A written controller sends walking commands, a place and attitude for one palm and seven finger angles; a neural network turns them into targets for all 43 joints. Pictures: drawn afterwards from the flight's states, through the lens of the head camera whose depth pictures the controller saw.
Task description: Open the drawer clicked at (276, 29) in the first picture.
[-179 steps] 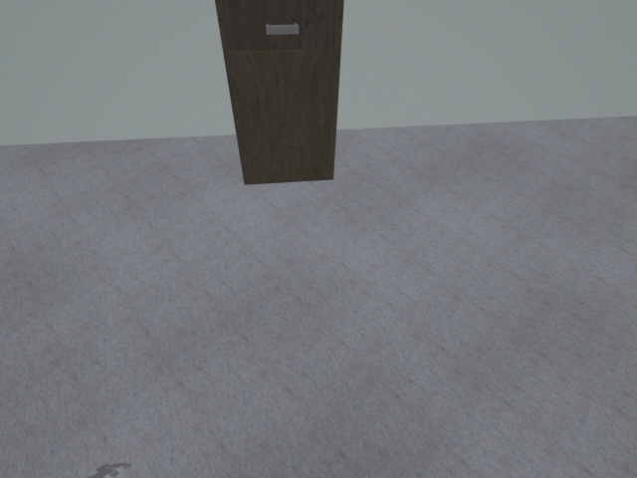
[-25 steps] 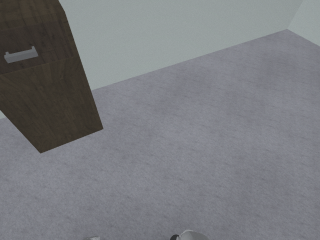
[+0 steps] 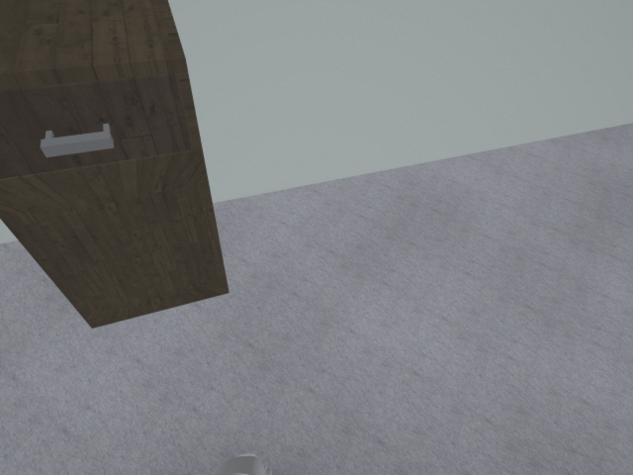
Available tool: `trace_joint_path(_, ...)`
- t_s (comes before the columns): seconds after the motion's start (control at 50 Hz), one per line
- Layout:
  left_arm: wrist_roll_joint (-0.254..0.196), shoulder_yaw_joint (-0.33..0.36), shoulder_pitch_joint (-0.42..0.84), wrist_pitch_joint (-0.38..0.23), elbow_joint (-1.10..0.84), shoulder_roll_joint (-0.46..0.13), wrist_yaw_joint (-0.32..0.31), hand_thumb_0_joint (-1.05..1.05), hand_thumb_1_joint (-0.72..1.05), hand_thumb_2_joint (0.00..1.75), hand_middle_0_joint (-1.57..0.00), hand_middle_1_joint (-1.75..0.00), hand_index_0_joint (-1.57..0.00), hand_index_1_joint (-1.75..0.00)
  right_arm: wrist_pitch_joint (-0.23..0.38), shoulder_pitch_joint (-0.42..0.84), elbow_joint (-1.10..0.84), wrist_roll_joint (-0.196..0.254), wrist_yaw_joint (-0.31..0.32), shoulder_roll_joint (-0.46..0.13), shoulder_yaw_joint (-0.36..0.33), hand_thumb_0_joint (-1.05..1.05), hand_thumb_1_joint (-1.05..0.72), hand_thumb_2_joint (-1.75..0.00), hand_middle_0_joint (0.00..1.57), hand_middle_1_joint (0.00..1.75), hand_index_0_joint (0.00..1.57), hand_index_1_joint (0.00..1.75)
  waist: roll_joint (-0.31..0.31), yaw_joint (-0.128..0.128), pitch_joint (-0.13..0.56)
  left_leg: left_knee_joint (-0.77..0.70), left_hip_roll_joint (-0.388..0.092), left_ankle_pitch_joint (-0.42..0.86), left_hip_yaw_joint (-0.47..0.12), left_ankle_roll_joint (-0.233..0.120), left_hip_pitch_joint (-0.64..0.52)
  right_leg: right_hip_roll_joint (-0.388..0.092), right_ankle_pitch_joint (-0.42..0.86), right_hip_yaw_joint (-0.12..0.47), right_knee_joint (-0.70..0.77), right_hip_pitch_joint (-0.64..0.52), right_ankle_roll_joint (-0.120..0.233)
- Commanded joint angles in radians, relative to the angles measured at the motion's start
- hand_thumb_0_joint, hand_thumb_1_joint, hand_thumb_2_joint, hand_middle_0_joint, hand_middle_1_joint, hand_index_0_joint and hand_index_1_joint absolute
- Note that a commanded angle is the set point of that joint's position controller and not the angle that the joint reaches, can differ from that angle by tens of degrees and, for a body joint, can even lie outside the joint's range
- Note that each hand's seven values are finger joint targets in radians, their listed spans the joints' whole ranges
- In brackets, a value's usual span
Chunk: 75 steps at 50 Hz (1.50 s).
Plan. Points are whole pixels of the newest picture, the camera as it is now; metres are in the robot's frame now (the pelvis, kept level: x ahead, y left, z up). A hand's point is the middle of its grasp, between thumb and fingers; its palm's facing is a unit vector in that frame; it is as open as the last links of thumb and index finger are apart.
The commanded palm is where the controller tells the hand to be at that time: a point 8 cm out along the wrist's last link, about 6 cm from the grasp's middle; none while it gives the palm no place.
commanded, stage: turn to face it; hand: left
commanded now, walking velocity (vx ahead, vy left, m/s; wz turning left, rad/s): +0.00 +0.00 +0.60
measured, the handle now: (78, 137) +0.66 +0.51 -0.01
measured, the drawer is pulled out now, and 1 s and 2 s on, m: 0.00 0.00 0.00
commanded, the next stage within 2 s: take the last steps up to it in 0.54 s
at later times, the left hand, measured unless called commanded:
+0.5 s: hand out of the picture +0.07 +0.16 -0.12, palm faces +0.28 -0.91 -0.29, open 7.4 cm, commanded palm none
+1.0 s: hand out of the picture -0.02 +0.16 -0.15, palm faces +0.44 -0.87 -0.20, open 7.4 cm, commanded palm none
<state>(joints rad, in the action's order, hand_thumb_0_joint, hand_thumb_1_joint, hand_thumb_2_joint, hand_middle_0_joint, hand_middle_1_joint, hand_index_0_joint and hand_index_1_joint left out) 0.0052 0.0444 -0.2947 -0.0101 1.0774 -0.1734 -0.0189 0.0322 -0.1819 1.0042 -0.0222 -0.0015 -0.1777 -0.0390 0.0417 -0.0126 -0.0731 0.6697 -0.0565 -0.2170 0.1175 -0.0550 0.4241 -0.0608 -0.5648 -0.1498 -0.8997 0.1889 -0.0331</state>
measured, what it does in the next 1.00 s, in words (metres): steps on the spot, turning left: right foot, then left foot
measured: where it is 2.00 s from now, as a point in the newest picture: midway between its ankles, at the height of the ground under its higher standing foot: (283, 451)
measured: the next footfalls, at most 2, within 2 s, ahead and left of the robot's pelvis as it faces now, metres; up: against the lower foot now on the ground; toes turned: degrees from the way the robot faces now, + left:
right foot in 0.38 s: +0.11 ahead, -0.15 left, +0.00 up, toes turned +8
left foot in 0.80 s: -0.01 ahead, +0.07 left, +0.00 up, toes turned +27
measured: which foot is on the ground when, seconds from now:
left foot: down 0.00-0.38, up 0.40-0.78, down 0.80-1.00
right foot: up 0.00-0.36, down 0.38-0.80, up 0.82-1.00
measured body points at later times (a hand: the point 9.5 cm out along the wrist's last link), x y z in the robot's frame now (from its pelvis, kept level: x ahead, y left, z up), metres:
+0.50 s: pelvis +0.04 -0.06 +0.02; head +0.06 -0.08 +0.47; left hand +0.06 +0.20 -0.10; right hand +0.17 -0.29 -0.14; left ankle +0.03 +0.08 -0.65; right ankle +0.07 -0.16 -0.72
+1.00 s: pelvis +0.06 -0.02 +0.02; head +0.07 +0.00 +0.47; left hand -0.05 +0.21 -0.14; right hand +0.19 -0.22 -0.12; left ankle -0.04 +0.06 -0.72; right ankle +0.12 -0.13 -0.65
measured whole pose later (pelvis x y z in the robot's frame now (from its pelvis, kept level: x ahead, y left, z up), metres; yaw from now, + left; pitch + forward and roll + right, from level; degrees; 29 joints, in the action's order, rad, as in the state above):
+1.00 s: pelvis +0.06 -0.02 +0.02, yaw +23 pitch -1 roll +0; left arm 0.03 0.05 -0.30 0.03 1.05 -0.22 0.02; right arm 0.03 -0.28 1.02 -0.02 0.02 -0.16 -0.03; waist 0.03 -0.03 -0.03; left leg 0.39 0.00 -0.31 0.06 -0.02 0.06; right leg -0.11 -0.36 -0.08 -1.02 0.47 -0.04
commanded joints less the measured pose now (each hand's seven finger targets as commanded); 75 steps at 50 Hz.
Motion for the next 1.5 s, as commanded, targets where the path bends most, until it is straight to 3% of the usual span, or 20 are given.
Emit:
trace_joint_path(0.0,0.005,0.028,0.054,-0.008,-0.126,-0.099,-0.009,0.0,0.9,0.9,-0.2,-0.3,-0.2,-0.3,-0.011,-0.137,-0.033,0.003,0.021,-0.191,-0.04,0.0,-0.9,-0.9,0.2,0.3,0.2,0.3,-0.212,0.054,0.111,-0.312,-0.298,0.467,-0.426,-0.16,-0.272,-0.044,0.018,0.136,-0.362,0.349,-0.02)
trace_joint_path(0.06,0.006,0.036,0.007,0.017,-0.124,-0.083,-0.001,0.0,0.9,0.9,-0.2,-0.3,-0.2,-0.3,-0.017,-0.033,-0.073,0.001,0.019,-0.175,-0.039,0.0,-0.9,-0.9,0.2,0.3,0.2,0.3,-0.197,0.008,0.123,-0.352,-0.203,0.28,-0.291,-0.099,-0.165,-0.036,0.125,0.127,-0.242,0.261,-0.031)
trace_joint_path(0.24,0.009,0.044,0.081,0.035,-0.207,-0.084,-0.007,0.0,0.9,0.9,-0.2,-0.3,-0.2,-0.3,-0.049,-0.027,-0.119,-0.008,0.007,-0.209,-0.072,0.0,-0.9,-0.9,0.2,0.3,0.2,0.3,-0.186,0.036,0.112,-0.376,-0.173,0.037,-0.413,-0.117,-0.135,0.009,0.131,0.112,0.073,0.199,-0.036)
trace_joint_path(0.32,0.004,0.047,-0.018,0.018,-0.2,-0.105,-0.012,0.0,0.9,0.9,-0.2,-0.3,-0.2,-0.3,-0.06,0.018,-0.148,0.0,0.001,-0.204,-0.079,0.0,-0.9,-0.9,0.2,0.3,0.2,0.3,-0.165,-0.017,0.138,-0.253,-0.101,0.08,-0.39,-0.056,-0.036,0.03,0.306,0.096,0.419,-0.04,-0.025)
trace_joint_path(0.34,0.015,0.055,-0.043,0.008,-0.204,-0.16,-0.017,0.0,0.9,0.9,-0.2,-0.3,-0.2,-0.3,-0.062,0.012,-0.157,0.009,-0.004,-0.158,-0.074,0.0,-0.9,-0.9,0.2,0.3,0.2,0.3,-0.03,-0.029,0.147,-0.117,-0.024,-0.021,-0.311,0.004,0.068,-0.09,0.282,0.213,0.578,-0.141,0.01)
trace_joint_path(0.36,0.032,0.074,-0.031,0.002,-0.22,-0.274,-0.023,0.0,0.9,0.9,-0.2,-0.3,-0.2,-0.3,-0.063,0.007,-0.185,0.012,-0.006,-0.081,-0.062,0.0,-0.9,-0.9,0.2,0.3,0.2,0.3,0.29,-0.032,0.112,0.156,0.129,-0.278,-0.129,0.093,0.235,-0.375,0.329,0.527,0.677,-0.153,0.116)
trace_joint_path(0.38,0.022,0.067,0.005,0.007,-0.242,-0.282,-0.025,0.0,0.9,0.9,-0.2,-0.3,-0.2,-0.3,-0.067,0.036,-0.19,0.002,-0.004,-0.142,-0.072,0.0,-0.9,-0.9,0.2,0.3,0.2,0.3,0.21,-0.033,0.088,0.35,0.081,-0.353,-0.174,0.084,0.182,-0.449,0.401,0.52,0.674,0.011,0.186)
trace_joint_path(0.48,0.018,0.036,0.119,-0.005,-0.253,-0.17,-0.019,0.0,0.9,0.9,-0.2,-0.3,-0.2,-0.3,-0.087,-0.041,-0.118,0.0,-0.017,-0.117,-0.066,0.0,-0.9,-0.9,0.2,0.3,0.2,0.3,0.119,0.041,0.046,0.522,0.035,-0.147,-0.136,0.111,0.144,-0.241,0.586,0.18,0.58,0.02,0.133)
trace_joint_path(0.66,0.029,0.048,-0.054,-0.002,-0.151,-0.228,-0.014,0.0,0.9,0.9,-0.2,-0.3,-0.2,-0.3,-0.072,0.075,-0.125,0.012,-0.011,-0.083,-0.027,0.0,-0.9,-0.9,0.2,0.3,0.2,0.3,0.161,-0.05,0.096,0.089,0.042,-0.247,-0.043,0.108,-0.019,-0.285,0.724,0.179,0.535,-0.126,0.168)
trace_joint_path(0.74,0.019,0.05,-0.013,-0.003,-0.126,-0.222,-0.002,0.0,0.9,0.9,-0.2,-0.3,-0.2,-0.3,-0.041,-0.04,-0.081,0.006,-0.01,-0.1,-0.021,0.0,-0.9,-0.9,0.2,0.3,0.2,0.3,0.126,0.009,0.116,-0.226,0.044,-0.117,-0.004,0.077,-0.266,-0.246,0.348,0.133,0.487,0.0,0.106)
trace_joint_path(0.76,0.009,0.043,-0.004,0.002,-0.133,-0.185,0.004,0.0,0.9,0.9,-0.2,-0.3,-0.2,-0.3,-0.029,-0.093,-0.062,0.004,-0.007,-0.147,-0.031,0.0,-0.9,-0.9,0.2,0.3,0.2,0.3,-0.013,0.033,0.132,-0.325,-0.019,-0.088,-0.091,0.049,-0.414,-0.189,0.24,0.069,0.373,0.124,0.058)
trace_joint_path(0.78,0.004,0.03,0.01,0.004,-0.159,-0.117,0.014,0.0,0.9,0.9,-0.2,-0.3,-0.2,-0.3,-0.022,-0.16,-0.046,-0.006,0.0,-0.244,-0.053,0.0,-0.9,-0.9,0.2,0.3,0.2,0.3,-0.316,0.068,0.134,-0.388,-0.248,-0.08,-0.405,-0.044,-0.534,-0.059,0.079,-0.035,0.141,0.352,-0.003)
trace_joint_path(0.82,0.021,0.017,0.128,-0.002,-0.202,-0.11,0.018,0.0,0.9,0.9,-0.2,-0.3,-0.2,-0.3,-0.031,-0.211,-0.03,-0.008,0.01,-0.258,-0.05,0.0,-0.9,-0.9,0.2,0.3,0.2,0.3,-0.263,0.096,0.004,-0.466,-0.354,-0.109,-0.485,-0.17,-0.455,-0.055,-0.01,0.059,-0.116,0.513,0.011)
trace_joint_path(0.92,0.02,0.013,0.06,-0.002,-0.108,-0.095,0.037,0.0,0.9,0.9,-0.2,-0.3,-0.2,-0.3,0.006,-0.13,-0.021,0.002,0.026,-0.137,-0.014,0.0,-0.9,-0.9,0.2,0.3,0.2,0.3,-0.19,0.022,-0.066,-0.479,-0.189,0.097,-0.255,-0.113,-0.336,-0.067,0.232,0.088,-0.159,0.428,0.0)
trace_joint_path(1.12,0.016,0.018,0.039,-0.021,-0.1,-0.072,0.041,0.0,0.9,0.9,-0.2,-0.3,-0.2,-0.3,0.012,-0.183,0.052,-0.004,0.024,-0.153,-0.026,0.0,-0.9,-0.9,0.2,0.3,0.2,0.3,-0.14,-0.012,-0.028,-0.321,-0.173,0.149,-0.168,-0.086,-0.269,0.007,0.332,0.006,0.324,0.082,0.017)
trace_joint_path(1.16,0.029,0.044,-0.197,-0.048,-0.026,-0.176,0.029,0.0,0.9,0.9,-0.2,-0.3,-0.2,-0.3,0.02,-0.187,0.047,0.014,0.015,-0.102,-0.018,0.0,-0.9,-0.9,0.2,0.3,0.2,0.3,0.077,-0.111,0.107,0.09,-0.043,0.066,-0.047,-0.008,-0.081,-0.142,0.303,0.218,0.462,-0.27,0.084)
trace_joint_path(1.18,0.024,0.064,-0.289,-0.052,-0.005,-0.275,0.018,0.0,0.9,0.9,-0.2,-0.3,-0.2,-0.3,0.023,-0.202,0.011,0.018,0.008,-0.053,-0.012,0.0,-0.9,-0.9,0.2,0.3,0.2,0.3,0.318,-0.118,0.167,0.383,0.067,-0.348,-0.016,0.026,0.116,-0.394,0.314,0.604,0.626,-0.372,0.183)
trace_joint_path(1.2,0.007,0.058,-0.261,-0.044,-0.012,-0.251,0.008,0.0,0.9,0.9,-0.2,-0.3,-0.2,-0.3,0.01,-0.16,0.001,0.014,0.01,-0.1,-0.021,0.0,-0.9,-0.9,0.2,0.3,0.2,0.3,0.209,-0.11,0.113,0.518,0.016,-0.362,-0.111,0.012,0.138,-0.407,0.178,0.63,0.696,-0.272,0.221)
trace_joint_path(1.32,0.017,0.017,-0.031,-0.062,-0.055,-0.087,-0.003,0.0,0.9,0.9,-0.2,-0.3,-0.2,-0.3,-0.02,-0.183,0.055,-0.003,-0.01,-0.008,-0.019,0.0,-0.9,-0.9,0.2,0.3,0.2,0.3,0.038,0.024,-0.021,0.428,-0.068,-0.056,-0.094,0.051,0.054,-0.24,0.329,0.202,0.74,0.083,0.152)
trace_joint_path(1.48,0.018,0.017,-0.119,-0.07,0.001,-0.113,0.001,0.0,0.9,0.9,-0.2,-0.3,-0.2,-0.3,-0.008,-0.041,0.002,0.003,-0.02,-0.003,-0.009,0.0,-0.9,-0.9,0.2,0.3,0.2,0.3,0.068,-0.016,0.004,0.066,-0.044,-0.01,-0.025,0.069,0.072,-0.227,0.644,0.131,0.681,-0.101,0.182)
